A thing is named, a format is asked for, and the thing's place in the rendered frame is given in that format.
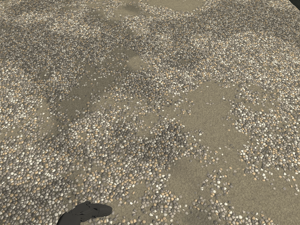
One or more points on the left robot hand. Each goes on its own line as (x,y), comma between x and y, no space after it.
(83,212)

